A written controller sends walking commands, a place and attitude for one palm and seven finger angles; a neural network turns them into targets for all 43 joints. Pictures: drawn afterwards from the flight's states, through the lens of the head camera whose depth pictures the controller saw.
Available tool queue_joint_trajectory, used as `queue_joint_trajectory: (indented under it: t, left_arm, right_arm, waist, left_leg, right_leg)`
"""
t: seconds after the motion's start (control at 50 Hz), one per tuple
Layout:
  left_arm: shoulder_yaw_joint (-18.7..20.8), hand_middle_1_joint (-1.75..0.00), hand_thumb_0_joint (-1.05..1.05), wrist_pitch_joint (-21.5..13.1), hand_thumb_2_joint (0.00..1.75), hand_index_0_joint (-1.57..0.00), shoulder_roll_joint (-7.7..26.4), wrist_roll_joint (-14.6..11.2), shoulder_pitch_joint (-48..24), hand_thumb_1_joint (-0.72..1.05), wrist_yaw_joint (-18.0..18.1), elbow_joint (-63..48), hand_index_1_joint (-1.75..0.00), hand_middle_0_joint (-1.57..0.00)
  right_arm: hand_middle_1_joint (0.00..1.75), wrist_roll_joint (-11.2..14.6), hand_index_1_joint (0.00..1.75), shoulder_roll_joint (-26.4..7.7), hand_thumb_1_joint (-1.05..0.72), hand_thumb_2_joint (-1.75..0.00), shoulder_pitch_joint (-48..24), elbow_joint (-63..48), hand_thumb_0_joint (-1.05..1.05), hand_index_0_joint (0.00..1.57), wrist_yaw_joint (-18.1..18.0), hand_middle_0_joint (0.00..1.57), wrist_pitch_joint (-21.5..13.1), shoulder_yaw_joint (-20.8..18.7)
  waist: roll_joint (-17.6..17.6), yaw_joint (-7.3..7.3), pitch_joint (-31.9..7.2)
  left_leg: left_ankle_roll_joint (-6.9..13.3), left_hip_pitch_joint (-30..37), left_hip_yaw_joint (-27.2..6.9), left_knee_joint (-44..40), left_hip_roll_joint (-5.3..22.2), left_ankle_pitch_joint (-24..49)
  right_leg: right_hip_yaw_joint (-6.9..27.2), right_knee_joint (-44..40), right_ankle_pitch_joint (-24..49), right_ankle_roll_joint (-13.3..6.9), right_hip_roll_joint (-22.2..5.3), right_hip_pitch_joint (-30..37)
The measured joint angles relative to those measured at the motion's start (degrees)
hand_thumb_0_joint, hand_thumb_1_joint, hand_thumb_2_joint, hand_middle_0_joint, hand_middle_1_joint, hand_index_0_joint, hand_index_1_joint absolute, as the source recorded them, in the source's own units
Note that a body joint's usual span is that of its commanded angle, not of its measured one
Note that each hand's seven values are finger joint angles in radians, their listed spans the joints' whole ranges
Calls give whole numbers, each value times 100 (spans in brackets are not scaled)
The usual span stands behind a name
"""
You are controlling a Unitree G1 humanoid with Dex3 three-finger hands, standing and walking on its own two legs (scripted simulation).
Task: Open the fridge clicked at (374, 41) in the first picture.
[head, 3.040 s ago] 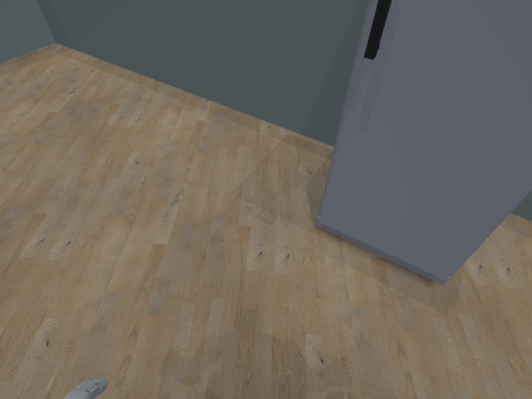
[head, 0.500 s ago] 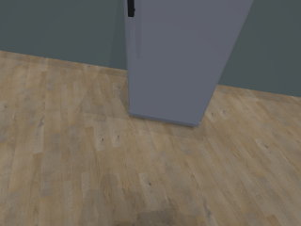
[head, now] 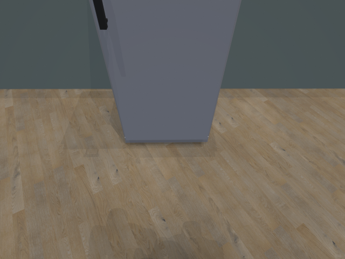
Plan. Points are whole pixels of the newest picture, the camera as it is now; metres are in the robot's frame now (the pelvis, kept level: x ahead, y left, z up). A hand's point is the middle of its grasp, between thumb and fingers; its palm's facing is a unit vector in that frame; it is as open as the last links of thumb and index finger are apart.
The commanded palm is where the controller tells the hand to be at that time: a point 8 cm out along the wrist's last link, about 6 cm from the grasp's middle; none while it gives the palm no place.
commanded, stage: take the last steps up to it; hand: left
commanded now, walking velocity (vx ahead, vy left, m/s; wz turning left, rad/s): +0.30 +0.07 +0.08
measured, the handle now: out of the picture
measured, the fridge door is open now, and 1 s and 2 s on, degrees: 0 0 0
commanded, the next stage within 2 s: come to a stop and stand still in 0.98 s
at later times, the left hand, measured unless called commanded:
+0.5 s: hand out of the picture +0.07 +0.19 -0.19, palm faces +0.19 -0.97 -0.15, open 7.3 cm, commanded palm none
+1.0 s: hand (93, 166) +0.44 +0.27 -0.17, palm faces +0.02 -0.98 -0.18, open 7.4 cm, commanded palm none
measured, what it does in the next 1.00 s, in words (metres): walks ahead: right foot, then left foot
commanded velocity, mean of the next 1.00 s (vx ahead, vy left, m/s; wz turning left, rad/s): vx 0.27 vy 0.04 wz -0.02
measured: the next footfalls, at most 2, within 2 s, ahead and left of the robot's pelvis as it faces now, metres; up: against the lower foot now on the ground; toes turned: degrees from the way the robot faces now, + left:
right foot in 0.04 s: +0.09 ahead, -0.12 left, +0.00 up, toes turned -7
left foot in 0.52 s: +0.31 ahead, +0.17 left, +0.00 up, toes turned +14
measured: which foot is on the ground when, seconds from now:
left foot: down 0.00-0.06, up 0.08-0.50, down 0.52-1.00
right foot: up 0.00-0.02, down 0.04-0.52, up 0.54-1.00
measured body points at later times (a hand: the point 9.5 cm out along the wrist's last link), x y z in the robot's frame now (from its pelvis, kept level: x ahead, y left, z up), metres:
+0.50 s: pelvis +0.17 +0.04 -0.02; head +0.20 +0.07 +0.43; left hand +0.06 +0.24 -0.18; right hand +0.31 -0.19 -0.15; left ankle +0.27 +0.16 -0.74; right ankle +0.05 -0.12 -0.74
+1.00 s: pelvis +0.35 +0.10 +0.00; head +0.36 +0.09 +0.45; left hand +0.44 +0.32 -0.15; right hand +0.28 -0.11 -0.16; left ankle +0.27 +0.16 -0.74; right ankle +0.44 -0.03 -0.71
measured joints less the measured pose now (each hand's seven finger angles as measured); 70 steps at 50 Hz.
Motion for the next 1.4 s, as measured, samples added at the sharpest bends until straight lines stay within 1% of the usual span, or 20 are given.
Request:
queue_joint_trajectory:
  t: [0.06, 0.1, 0.14, 0.2, 0.34, 0.48, 0.52, 0.54, 0.58, 0.62, 0.66, 0.74, 0.84, 0.96, 1.06, 1.1, 1.14, 1.18, 1.28, 1.4]
  left_arm:
    - [-22, -30, 1, -226, 90, -20, -128, 7, -155, 91, 29, -52, -30, -20]
    - [-51, -30, 1, -378, 90, -20, -217, -25, -168, 91, 69, -61, -30, -20]
    - [12, -30, 0, -483, 90, -20, -255, -103, -36, 92, 141, -70, -30, -20]
    - [129, -30, -3, -568, 89, -20, -118, -116, 150, 96, 269, -69, -30, -20]
    - [3, -30, -2, -517, 90, -20, -67, -26, 875, 94, 238, 399, -30, -20]
    - [-33, -30, 0, -436, 90, -20, -89, 30, 1436, 92, 213, 743, -30, -20]
    - [-16, -30, 0, -391, 90, -20, -74, 16, 1577, 91, 198, 811, -30, -20]
    - [-6, -30, 0, -333, 90, -20, -50, -14, 1544, 91, 180, 858, -30, -20]
    - [1, -30, 1, -221, 90, -20, -9, -49, 1418, 91, 160, 870, -30, -20]
    - [29, -30, 1, -192, 90, -20, 30, -60, 1268, 91, 142, 835, -30, -20]
    - [71, -30, 1, -198, 90, -20, 87, -39, 1067, 91, 121, 750, -30, -20]
    - [128, -30, 1, -176, 90, -19, 146, 6, 694, 91, 118, 450, -30, -20]
    - [155, -30, 1, -114, 90, -19, 119, 25, 291, 91, 90, 183, -30, -19]
    - [98, -30, 1, -78, 90, -19, 23, 8, -76, 91, 86, 75, -30, -19]
    - [33, -30, 1, -163, 90, -19, -90, 7, -252, 91, 92, 15, -30, -19]
    - [14, -30, 1, -318, 90, -19, -136, 15, -281, 91, 109, 8, -30, -19]
    - [-36, -30, 0, -422, 90, -20, -206, -37, -277, 91, 145, 27, -30, -20]
    - [-10, -30, 0, -433, 90, -20, -261, -104, -226, 92, 241, 43, -30, -20]
    - [7, -30, -2, -227, 90, -20, -134, -46, -261, 94, 373, 53, -30, -20]
    - [67, -30, -1, -10, 90, -20, -62, -11, -223, 93, 361, 20, -30, -20]
  right_arm:
    - [30, 54, 30, 31, -91, -90, 119, 141, 1, 20, 27, 20, 15, 0]
    - [30, 58, 30, 38, -91, -90, 43, 187, 1, 20, 72, 20, 101, -13]
    - [30, 41, 30, 27, -91, -90, -110, 178, 1, 20, 117, 20, 161, -61]
    - [30, 14, 30, -65, -91, -90, -472, 9, 1, 20, 145, 20, 190, -162]
    - [29, -4, 30, -401, -92, -90, -1485, -600, 1, 20, 246, 19, 195, -309]
    - [29, 25, 30, -453, -92, -90, -2171, -949, 1, 20, 379, 19, 117, -240]
    - [29, -3, 30, -448, -92, -90, -2264, -1040, 0, 20, 363, 19, -13, -198]
    - [30, -23, 30, -416, -92, -90, -2318, -1060, 0, 20, 327, 19, -91, -191]
    - [30, 0, 30, -351, -92, -90, -2353, -1070, 0, 20, 248, 19, -159, -141]
    - [30, 22, 30, -268, -91, -90, -2280, -1015, 0, 20, 172, 20, -170, -104]
    - [30, 29, 30, -168, -91, -90, -2121, -923, 0, 20, 116, 20, -193, -68]
    - [30, 81, 30, -209, -95, -90, -1726, -727, -1, 21, 3, 20, -234, -155]
    - [30, 65, 30, -193, -94, -90, -1205, -408, -1, 20, 8, 20, -178, -140]
    - [30, 19, 30, -32, -92, -90, -743, -145, 0, 20, 17, 20, -152, -93]
    - [30, 7, 30, 79, -92, -90, -468, 16, 0, 20, 18, 20, -89, -56]
    - [30, 60, 30, 118, -91, -90, -412, 96, 1, 20, 40, 20, -47, -44]
    - [30, 106, 30, 118, -91, -90, -513, 121, 1, 20, 33, 20, 41, -34]
    - [30, 131, 30, 100, -91, -90, -668, 87, 1, 20, 1, 20, 134, -46]
    - [30, 157, 30, 6, -91, -90, -1267, -257, 1, 20, -40, 20, 318, -111]
    - [30, 106, 30, -301, -94, -90, -1891, -634, 2, 20, -47, 20, 435, -249]
  waist:
    - [104, 29, 60]
    - [177, 36, 94]
    - [133, 135, 29]
    - [123, 271, -67]
    - [231, 354, -125]
    - [22, 680, 80]
    - [-91, 712, 152]
    - [-174, 694, 229]
    - [-223, 706, 348]
    - [-219, 678, 355]
    - [-229, 617, 326]
    - [-243, 520, 142]
    - [-229, 439, -46]
    - [-126, 225, 10]
    - [21, 70, 152]
    - [100, 89, 213]
    - [187, 94, 313]
    - [216, 154, 316]
    - [217, 246, 320]
    - [148, 397, 461]
  left_leg:
    - [-96, -227, -61, 844, 110, -502]
    - [-84, -788, -180, 2279, 189, -884]
    - [-85, -1383, -189, 3437, 245, -713]
    - [-169, -2141, -204, 4099, 455, -69]
    - [-401, -3067, -158, 3512, 803, 906]
    - [-241, -2658, 76, 1902, 702, 803]
    - [-112, -2291, 155, 1455, 552, 780]
    - [-13, -2318, 200, 1657, 469, 659]
    - [134, -2201, 297, 1854, 412, 404]
    - [180, -1883, 402, 1611, 365, 371]
    - [209, -1519, 480, 1202, 274, 439]
    - [269, -930, 594, 479, 69, 549]
    - [293, -380, 670, -74, -142, 508]
    - [193, 102, 700, -200, -156, 188]
    - [-24, 235, 738, 357, 58, -445]
    - [-86, -89, 646, 1331, 267, -773]
    - [-153, -720, 223, 2797, 337, -1089]
    - [-233, -1236, -38, 3543, 350, -1118]
    - [-405, -1906, -253, 3051, 445, -825]
    - [-499, -2026, -263, 2456, 339, -519]
  right_leg:
    - [-168, -643, 468, -173, 113, 426]
    - [-331, -482, 278, -264, 124, 549]
    - [-404, -642, 147, -274, 108, 802]
    - [-484, -1129, 229, -228, 148, 1224]
    - [-557, -1812, 190, -75, 184, 1942]
    - [-601, -1663, -373, 311, -40, 2377]
    - [-538, -972, -800, 357, -242, 2237]
    - [-400, -176, -1030, 245, -349, 1954]
    - [58, 1700, -1227, 24, -246, 1181]
    - [177, 2966, -889, -85, -159, 462]
    - [142, 3379, -467, -100, -169, -86]
    - [107, 3062, 130, -40, -230, -790]
    - [149, 2244, 649, 55, -309, -1076]
    - [74, 843, 539, -10, -272, -722]
    - [-160, -273, 543, -196, -11, -74]
    - [-252, -371, 858, -333, 98, 90]
    - [-361, -205, 497, -399, 165, 196]
    - [-408, -378, 370, -404, 214, 388]
    - [-435, -771, 504, -337, 217, 597]
    - [-369, -601, 422, -159, 87, 567]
